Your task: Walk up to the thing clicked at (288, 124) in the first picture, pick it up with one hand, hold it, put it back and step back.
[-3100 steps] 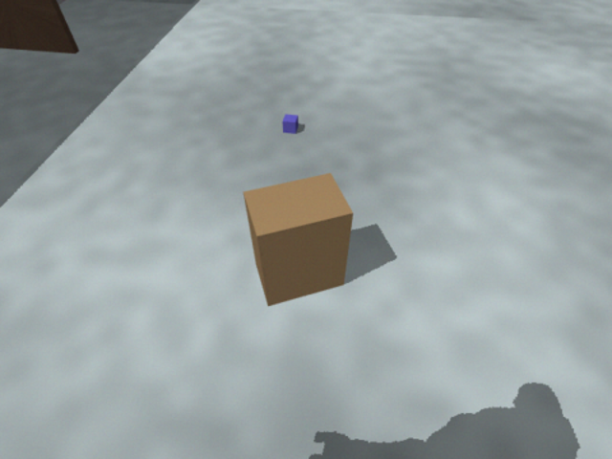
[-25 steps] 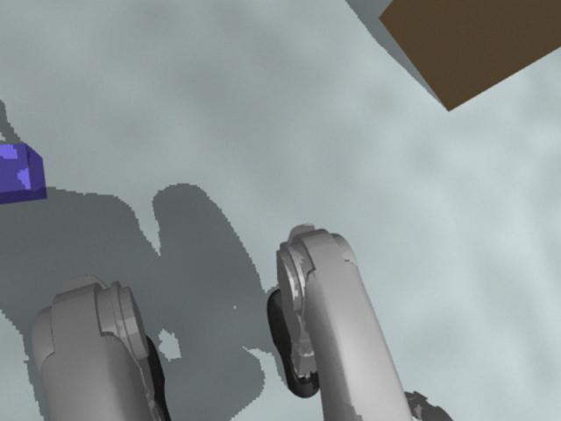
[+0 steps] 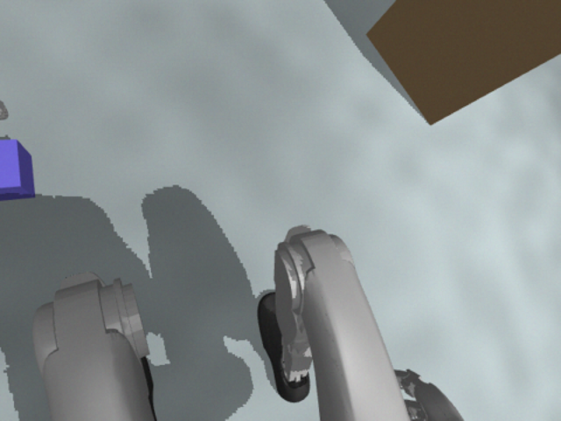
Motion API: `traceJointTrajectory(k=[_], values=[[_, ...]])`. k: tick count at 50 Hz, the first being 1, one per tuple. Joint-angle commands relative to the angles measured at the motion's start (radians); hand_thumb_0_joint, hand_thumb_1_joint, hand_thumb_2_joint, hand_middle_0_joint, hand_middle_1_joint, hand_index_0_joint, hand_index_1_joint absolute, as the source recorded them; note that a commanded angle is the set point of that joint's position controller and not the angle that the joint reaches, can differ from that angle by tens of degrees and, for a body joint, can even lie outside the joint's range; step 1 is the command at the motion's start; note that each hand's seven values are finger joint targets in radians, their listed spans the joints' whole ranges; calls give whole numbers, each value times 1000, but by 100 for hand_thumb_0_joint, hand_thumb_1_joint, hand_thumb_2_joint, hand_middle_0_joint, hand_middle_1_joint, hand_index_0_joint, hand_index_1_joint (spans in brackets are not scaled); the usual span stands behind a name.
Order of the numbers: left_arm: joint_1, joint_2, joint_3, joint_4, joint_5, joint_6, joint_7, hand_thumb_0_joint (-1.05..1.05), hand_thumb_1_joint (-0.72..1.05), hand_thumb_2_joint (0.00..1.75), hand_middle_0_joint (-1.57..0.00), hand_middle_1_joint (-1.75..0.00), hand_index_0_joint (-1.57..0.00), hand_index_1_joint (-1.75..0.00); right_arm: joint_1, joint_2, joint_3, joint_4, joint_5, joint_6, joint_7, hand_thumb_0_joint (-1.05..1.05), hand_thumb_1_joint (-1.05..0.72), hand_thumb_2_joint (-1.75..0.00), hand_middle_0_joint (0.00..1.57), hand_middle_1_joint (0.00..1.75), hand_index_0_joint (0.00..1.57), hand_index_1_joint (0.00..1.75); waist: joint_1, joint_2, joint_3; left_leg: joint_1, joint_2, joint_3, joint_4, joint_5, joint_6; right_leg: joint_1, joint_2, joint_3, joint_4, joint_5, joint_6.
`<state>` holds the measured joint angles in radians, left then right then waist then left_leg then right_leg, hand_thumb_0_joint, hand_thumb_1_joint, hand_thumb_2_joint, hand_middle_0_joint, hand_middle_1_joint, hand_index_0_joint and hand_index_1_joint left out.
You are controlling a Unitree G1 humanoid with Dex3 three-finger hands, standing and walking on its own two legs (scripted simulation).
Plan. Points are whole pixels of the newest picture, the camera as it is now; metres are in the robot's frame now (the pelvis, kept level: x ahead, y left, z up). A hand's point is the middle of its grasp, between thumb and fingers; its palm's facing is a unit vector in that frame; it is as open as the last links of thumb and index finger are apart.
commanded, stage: rest palm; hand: left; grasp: from above
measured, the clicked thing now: out of the picture +0.49 +0.32 -0.28
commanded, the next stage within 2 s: close in 1.38 s
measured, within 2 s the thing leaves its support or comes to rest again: neither
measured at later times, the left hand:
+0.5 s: hand out of the picture +0.48 +0.31 -0.23, palm faces -0.48 -0.06 -0.88, open 14.0 cm
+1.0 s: hand out of the picture +0.47 +0.31 -0.24, palm faces -0.46 -0.06 -0.88, open 13.9 cm
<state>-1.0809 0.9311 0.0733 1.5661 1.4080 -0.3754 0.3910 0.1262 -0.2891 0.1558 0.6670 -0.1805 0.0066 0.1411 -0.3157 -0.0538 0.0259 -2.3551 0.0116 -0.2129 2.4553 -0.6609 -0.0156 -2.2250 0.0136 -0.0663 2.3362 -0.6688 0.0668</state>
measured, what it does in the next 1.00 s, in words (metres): stands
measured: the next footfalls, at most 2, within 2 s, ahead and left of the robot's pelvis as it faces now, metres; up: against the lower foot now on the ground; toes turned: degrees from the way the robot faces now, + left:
none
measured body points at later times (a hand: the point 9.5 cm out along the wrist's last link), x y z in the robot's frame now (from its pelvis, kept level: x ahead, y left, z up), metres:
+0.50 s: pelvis +0.01 +0.00 -0.01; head +0.28 +0.10 +0.33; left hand +0.50 +0.31 -0.18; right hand +0.04 -0.26 -0.08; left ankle +0.08 +0.13 -0.29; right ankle +0.11 -0.14 -0.29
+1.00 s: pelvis +0.01 +0.00 -0.02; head +0.28 +0.12 +0.32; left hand +0.49 +0.31 -0.19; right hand +0.06 -0.26 -0.08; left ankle +0.08 +0.13 -0.29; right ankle +0.11 -0.14 -0.29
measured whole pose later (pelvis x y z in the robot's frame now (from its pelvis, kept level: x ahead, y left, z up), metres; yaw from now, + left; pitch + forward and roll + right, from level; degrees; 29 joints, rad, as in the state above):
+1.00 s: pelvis +0.01 +0.00 -0.02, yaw -3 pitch +28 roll -14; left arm -1.05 1.02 0.09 1.65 1.39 -0.32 0.53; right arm 0.09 -0.31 0.24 0.66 -0.25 -0.12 0.19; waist -0.36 -0.12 0.12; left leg -2.37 0.02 -0.28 2.55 -0.71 -0.03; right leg -2.23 0.05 -0.10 2.39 -0.68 0.08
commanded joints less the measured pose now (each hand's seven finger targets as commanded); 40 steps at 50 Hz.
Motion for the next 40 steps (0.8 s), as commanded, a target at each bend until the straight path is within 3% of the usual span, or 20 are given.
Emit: traceJointTrajectory(k=[1,4,8,11,17,20,22,23,24,27,29,30,32,33,36,39,40], values=[[-337,247,26,-73,-6,21,99,0,-48,97,-13,-92,-12,-93,197,-287,-73,3,-17,-16,-18,0,-90,-90,20,30,20,30,-49,400,-587,529,-6,121,-250,84,36,200,29,-137,-207,153,-90],[-351,270,26,-74,-1,40,111,0,-48,99,-13,-92,-12,-94,211,-292,-63,16,-25,-39,-20,0,-90,-90,20,30,20,30,-55,432,-612,547,-5,120,-235,104,36,209,31,-137,-195,170,-88],[-329,269,23,-53,-20,62,113,0,-51,99,-12,-92,-10,-94,221,-298,-51,20,-28,-66,-13,0,-91,-90,20,30,20,30,-71,425,-602,536,0,113,-212,122,36,218,35,-144,-176,196,-87],[-315,325,47,-77,-31,69,115,0,-50,98,-13,-90,-11,-92,219,-308,-44,9,-31,-77,-12,0,-91,-90,20,30,20,30,-57,445,-618,531,3,114,-205,128,34,248,38,-143,-174,203,-89],[-236,339,69,-104,-52,74,102,0,-50,97,-13,-89,-11,-91,210,-316,-34,-1,-38,-86,-6,0,-90,-90,20,30,20,30,-44,454,-633,550,9,109,-183,199,28,298,44,-151,-167,259,-88],[-214,359,86,-106,-50,71,98,0,-50,98,-14,-88,-12,-90,210,-329,-34,-21,-44,-88,1,0,-91,-90,20,30,20,30,-53,445,-616,546,11,105,-171,216,27,303,45,-156,-159,270,-90],[-205,339,80,-116,-56,67,95,0,-49,98,-16,-85,-13,-88,207,-325,-33,-10,-45,-86,5,0,-91,-90,20,30,20,30,-45,446,-603,544,11,104,-170,218,26,300,47,-159,-162,270,-90],[-209,341,82,-110,-61,63,94,0,-48,97,-16,-85,-13,-88,204,-331,-33,-19,-48,-88,7,0,-90,-90,20,30,20,30,-56,443,-586,533,11,102,-165,209,26,296,47,-163,-165,261,-91],[-201,338,81,-134,-62,58,96,0,-49,98,-15,-86,-12,-88,215,-326,-29,-12,-48,-88,8,0,-90,-90,20,30,20,30,-45,460,-614,567,12,99,-179,236,23,317,47,-163,-164,281,-89],[-203,363,103,-110,-52,52,107,0,-48,97,-15,-86,-13,-88,212,-344,-34,-20,-56,-86,14,0,-90,-90,20,30,20,30,-65,439,-577,544,15,92,-161,233,23,300,48,-171,-156,279,-91],[-206,349,96,-126,-51,44,112,0,-47,98,-17,-84,-14,-87,203,-339,-34,-19,-60,-84,15,0,-90,-90,20,30,20,30,-61,443,-588,542,17,92,-162,228,25,317,51,-169,-166,282,-86],[-213,312,66,-116,-50,40,110,0,-47,96,-17,-84,-14,-86,204,-330,-26,-14,-63,-85,18,0,-90,-90,20,30,20,30,-69,453,-576,556,15,90,-168,224,22,298,50,-172,-159,273,-90],[-216,327,69,-97,-50,38,121,0,-48,98,-15,-87,-13,-89,192,-332,-24,-15,-67,-89,20,0,-90,-91,20,30,20,30,-77,453,-584,558,20,87,-165,204,26,303,53,-173,-160,269,-84],[-211,338,72,-95,-45,38,127,0,-49,97,-14,-88,-12,-90,190,-334,-28,-9,-62,-89,20,0,-90,-90,20,30,20,30,-67,448,-583,547,21,86,-171,193,27,307,55,-172,-160,264,-82],[-232,302,43,-73,-42,33,137,0,-48,98,-15,-88,-13,-90,175,-337,-24,-13,-69,-99,25,0,-91,-91,20,30,20,30,-91,445,-531,534,20,86,-162,170,24,272,55,-180,-153,243,-83],[-241,329,61,-89,-37,29,155,0,-46,98,-17,-86,-15,-89,166,-340,-25,-6,-70,-100,22,0,-90,-91,20,30,20,30,-77,449,-563,544,20,83,-170,176,24,288,57,-180,-155,251,-81],[-240,299,37,-61,-34,32,155,0,-47,97,-16,-87,-14,-90,166,-337,-21,-13,-72,-105,27,0,-91,-91,20,30,20,30,-90,454,-530,544,19,84,-170,172,20,266,54,-184,-149,243,-84]])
